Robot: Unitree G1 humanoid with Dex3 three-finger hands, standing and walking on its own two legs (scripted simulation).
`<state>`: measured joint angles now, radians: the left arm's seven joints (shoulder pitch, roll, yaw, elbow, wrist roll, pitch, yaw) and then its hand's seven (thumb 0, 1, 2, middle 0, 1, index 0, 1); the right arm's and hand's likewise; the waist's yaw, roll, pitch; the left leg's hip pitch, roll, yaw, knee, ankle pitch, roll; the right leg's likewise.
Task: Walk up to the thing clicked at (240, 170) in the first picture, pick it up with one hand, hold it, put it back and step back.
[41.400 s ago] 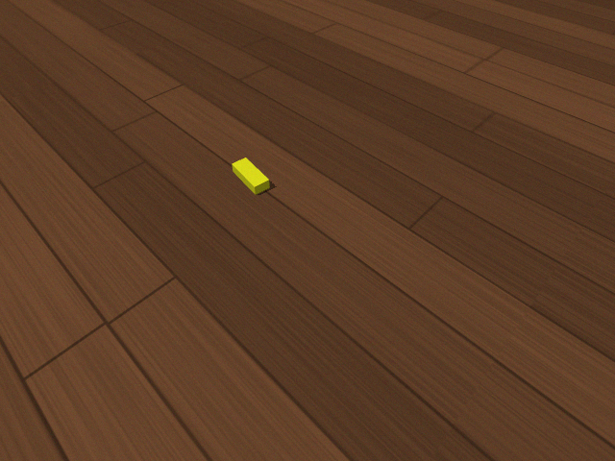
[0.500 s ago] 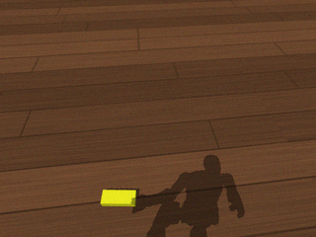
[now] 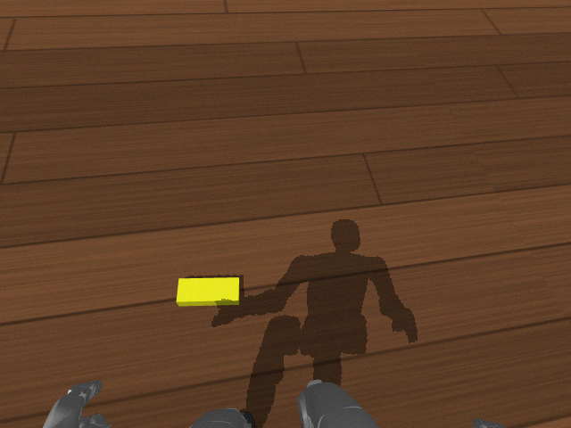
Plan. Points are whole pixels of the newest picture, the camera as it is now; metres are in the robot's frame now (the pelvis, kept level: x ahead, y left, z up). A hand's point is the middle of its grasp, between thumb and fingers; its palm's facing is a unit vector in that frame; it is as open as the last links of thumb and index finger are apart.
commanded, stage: step back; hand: left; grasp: from above
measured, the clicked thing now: (209, 291) +0.52 +0.21 -0.74
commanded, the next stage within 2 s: none
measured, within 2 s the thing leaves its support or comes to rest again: neither
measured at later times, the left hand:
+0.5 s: hand out of the picture +0.02 +0.24 -0.14, palm faces -0.02 -0.92 -0.39, open 7.4 cm
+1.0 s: hand out of the picture -0.18 +0.25 -0.17, palm faces -0.08 -0.91 -0.41, open 7.4 cm
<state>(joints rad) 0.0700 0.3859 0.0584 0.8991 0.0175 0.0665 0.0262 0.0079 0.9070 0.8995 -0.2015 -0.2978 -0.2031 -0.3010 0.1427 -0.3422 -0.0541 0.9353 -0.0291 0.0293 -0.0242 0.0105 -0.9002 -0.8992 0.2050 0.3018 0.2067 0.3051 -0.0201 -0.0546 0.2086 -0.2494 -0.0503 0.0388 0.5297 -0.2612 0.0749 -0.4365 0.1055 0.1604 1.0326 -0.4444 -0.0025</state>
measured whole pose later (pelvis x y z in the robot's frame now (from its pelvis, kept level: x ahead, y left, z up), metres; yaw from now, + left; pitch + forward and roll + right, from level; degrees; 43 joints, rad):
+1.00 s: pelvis -0.28 -0.03 -0.02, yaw -6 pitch -3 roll +0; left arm 0.20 0.42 0.10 0.85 0.03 0.06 -0.01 0.01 0.91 0.90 -0.20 -0.30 -0.20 -0.30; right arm 0.08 -0.39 -0.05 0.78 -0.03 0.02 -0.01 0.01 -0.90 -0.90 0.21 0.30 0.21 0.31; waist 0.03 -0.02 0.19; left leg -0.43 0.07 0.02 0.64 -0.17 -0.02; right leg -0.23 0.02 0.08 0.69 -0.42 0.02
